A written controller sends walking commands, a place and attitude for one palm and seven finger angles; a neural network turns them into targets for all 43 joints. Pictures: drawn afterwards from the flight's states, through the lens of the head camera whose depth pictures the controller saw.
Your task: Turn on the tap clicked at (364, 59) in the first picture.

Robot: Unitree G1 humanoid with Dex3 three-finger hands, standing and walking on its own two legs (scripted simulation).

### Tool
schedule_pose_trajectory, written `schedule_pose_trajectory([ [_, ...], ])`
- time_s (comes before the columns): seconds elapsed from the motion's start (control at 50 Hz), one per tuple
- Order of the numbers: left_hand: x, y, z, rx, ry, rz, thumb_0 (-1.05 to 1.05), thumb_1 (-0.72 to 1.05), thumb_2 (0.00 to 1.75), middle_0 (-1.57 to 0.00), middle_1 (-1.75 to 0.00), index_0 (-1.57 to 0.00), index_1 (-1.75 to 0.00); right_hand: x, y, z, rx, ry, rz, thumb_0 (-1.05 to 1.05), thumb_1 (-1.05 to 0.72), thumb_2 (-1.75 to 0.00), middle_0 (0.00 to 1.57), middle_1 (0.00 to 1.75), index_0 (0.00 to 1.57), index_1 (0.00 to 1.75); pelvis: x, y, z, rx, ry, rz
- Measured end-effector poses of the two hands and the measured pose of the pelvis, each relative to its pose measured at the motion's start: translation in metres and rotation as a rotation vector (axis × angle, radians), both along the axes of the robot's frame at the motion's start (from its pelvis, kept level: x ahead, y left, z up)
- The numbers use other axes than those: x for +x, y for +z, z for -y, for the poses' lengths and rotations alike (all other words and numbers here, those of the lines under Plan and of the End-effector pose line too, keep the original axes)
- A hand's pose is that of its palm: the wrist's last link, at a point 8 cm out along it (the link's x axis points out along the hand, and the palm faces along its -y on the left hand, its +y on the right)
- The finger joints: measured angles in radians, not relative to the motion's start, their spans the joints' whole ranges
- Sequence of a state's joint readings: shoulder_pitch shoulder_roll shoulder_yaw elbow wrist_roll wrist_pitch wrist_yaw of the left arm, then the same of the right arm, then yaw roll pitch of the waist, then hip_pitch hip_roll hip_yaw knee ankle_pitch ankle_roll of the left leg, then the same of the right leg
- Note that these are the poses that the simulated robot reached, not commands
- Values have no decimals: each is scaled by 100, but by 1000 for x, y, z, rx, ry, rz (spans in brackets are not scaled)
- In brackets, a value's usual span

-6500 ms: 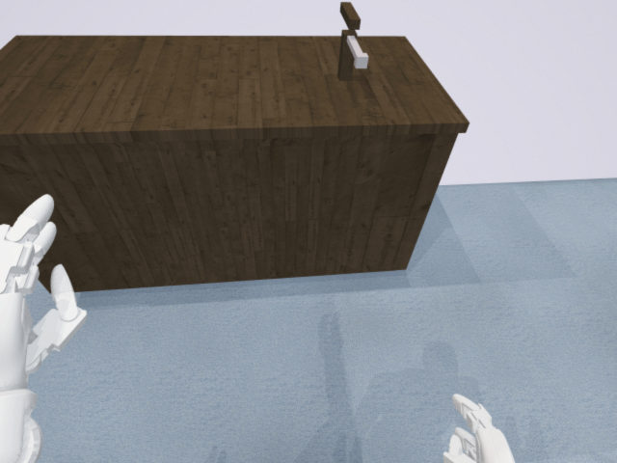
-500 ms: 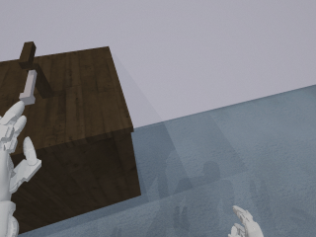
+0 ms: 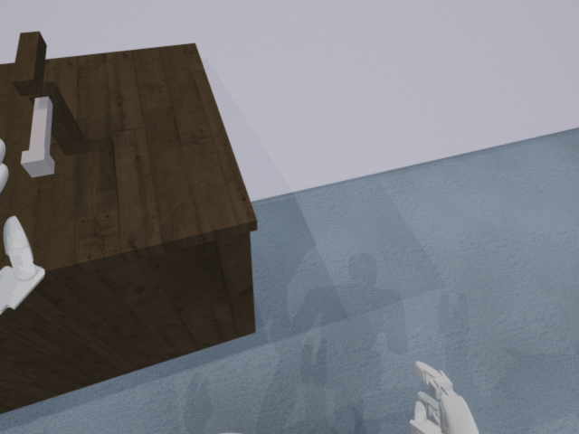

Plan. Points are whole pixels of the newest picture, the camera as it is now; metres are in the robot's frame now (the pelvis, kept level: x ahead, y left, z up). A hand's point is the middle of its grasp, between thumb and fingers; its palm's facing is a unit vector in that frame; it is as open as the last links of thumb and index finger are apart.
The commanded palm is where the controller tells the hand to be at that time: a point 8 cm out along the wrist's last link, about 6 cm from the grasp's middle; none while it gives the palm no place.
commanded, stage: come to a stop and stand still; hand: left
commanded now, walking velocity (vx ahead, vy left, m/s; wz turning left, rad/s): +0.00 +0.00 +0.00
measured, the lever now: (38, 162) +0.42 +0.39 +0.09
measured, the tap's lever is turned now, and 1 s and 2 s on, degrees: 0 0 0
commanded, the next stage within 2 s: look again from close up in 0.50 s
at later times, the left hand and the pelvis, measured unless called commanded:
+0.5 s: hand (75, 258) +0.25 +0.24 +0.16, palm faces +0.37 -0.85 -0.38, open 7.4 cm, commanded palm +0.19 +0.27 +0.17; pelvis +0.03 -0.01 +0.00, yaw +0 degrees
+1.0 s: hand (64, 280) +0.23 +0.24 +0.16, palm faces +0.40 -0.85 -0.36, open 7.4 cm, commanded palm +0.17 +0.27 +0.17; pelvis +0.01 -0.01 +0.01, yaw +0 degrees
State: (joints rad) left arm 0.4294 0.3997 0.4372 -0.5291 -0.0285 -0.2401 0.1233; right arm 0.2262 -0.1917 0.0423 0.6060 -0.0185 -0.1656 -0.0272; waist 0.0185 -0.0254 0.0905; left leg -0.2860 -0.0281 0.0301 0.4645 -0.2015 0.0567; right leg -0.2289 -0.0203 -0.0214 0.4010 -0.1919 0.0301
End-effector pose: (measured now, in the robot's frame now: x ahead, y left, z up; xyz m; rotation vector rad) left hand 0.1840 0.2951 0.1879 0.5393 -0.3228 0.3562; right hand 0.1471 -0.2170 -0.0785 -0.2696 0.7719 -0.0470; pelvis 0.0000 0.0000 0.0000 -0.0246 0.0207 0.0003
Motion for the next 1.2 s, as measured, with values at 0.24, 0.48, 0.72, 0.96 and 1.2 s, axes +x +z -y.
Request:
schedule_pose_trajectory([
  [0.24,24,-23,12,-112,-13,-73,1,89,90,-21,-30,-21,-30,70,24,-12,17,34,136,1,-90,-89,21,30,20,30,20,2,2,0,-3,-7],
  [0.48,23,-11,18,-99,-21,-51,1,89,90,-22,-30,-21,-30,59,24,12,-20,-20,93,1,-90,-89,21,30,20,30,26,3,7,-5,-1,-8],
  [0.72,15,-18,21,-133,-6,-82,2,89,90,-22,-30,-21,-30,25,12,20,-24,-64,26,1,-90,-89,21,30,20,30,18,4,9,-4,3,7],
  [0.96,2,-18,15,-133,16,-80,1,89,90,-21,-30,-21,-30,22,14,14,-6,-64,51,1,-90,-89,21,30,20,30,11,5,7,-2,7,10],
  [1.2,2,-16,16,-129,13,-50,1,89,90,-21,-30,-21,-30,34,13,15,-16,-50,73,1,-90,-89,21,30,20,30,19,0,5,-9,24,10],
])
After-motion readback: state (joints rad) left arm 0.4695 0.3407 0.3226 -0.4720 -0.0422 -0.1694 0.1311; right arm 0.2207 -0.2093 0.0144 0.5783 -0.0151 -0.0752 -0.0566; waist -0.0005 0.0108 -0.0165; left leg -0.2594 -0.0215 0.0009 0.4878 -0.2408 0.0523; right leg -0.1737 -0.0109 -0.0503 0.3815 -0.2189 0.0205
